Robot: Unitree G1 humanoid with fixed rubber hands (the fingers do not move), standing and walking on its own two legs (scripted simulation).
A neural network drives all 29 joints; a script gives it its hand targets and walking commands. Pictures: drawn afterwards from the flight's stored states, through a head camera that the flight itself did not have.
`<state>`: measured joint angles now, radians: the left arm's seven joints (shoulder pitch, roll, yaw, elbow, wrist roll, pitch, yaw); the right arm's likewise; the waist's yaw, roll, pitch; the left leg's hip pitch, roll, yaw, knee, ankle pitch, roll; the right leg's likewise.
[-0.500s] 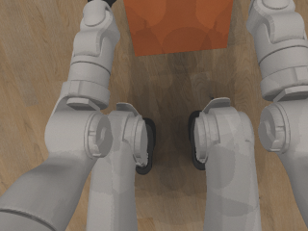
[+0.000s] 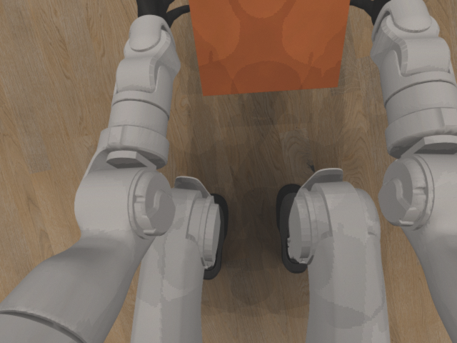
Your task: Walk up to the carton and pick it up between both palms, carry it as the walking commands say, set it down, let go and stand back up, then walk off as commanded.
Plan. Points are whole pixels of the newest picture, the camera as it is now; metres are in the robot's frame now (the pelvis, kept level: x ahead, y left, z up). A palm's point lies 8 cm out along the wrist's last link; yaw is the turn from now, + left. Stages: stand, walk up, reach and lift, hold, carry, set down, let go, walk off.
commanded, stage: set down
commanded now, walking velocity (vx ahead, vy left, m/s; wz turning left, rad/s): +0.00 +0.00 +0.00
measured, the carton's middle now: (264, 24) +0.57 -0.06 -0.22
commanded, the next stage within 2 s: none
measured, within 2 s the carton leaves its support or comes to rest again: rests again in 1.60 s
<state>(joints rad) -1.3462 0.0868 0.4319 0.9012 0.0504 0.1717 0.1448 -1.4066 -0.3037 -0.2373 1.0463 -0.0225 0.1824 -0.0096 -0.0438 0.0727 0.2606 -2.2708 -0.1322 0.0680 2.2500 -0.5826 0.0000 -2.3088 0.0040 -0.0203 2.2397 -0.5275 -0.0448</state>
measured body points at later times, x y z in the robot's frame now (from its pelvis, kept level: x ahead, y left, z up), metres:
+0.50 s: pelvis +0.01 +0.00 +0.00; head +0.35 -0.05 +0.29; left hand +0.58 +0.09 -0.12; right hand +0.56 -0.22 -0.13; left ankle +0.11 +0.10 -0.32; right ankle +0.12 -0.11 -0.32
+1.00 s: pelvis +0.02 +0.00 +0.00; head +0.36 -0.05 +0.29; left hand +0.58 +0.09 -0.13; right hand +0.57 -0.22 -0.14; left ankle +0.11 +0.10 -0.32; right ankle +0.12 -0.11 -0.32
